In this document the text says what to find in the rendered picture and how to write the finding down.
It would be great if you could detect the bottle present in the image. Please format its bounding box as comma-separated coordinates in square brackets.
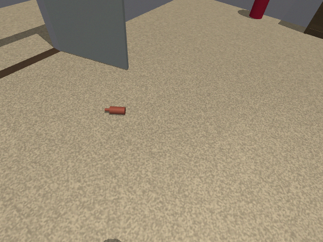
[104, 106, 126, 114]

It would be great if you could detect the bookshelf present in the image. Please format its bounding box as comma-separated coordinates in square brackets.
[304, 2, 323, 39]

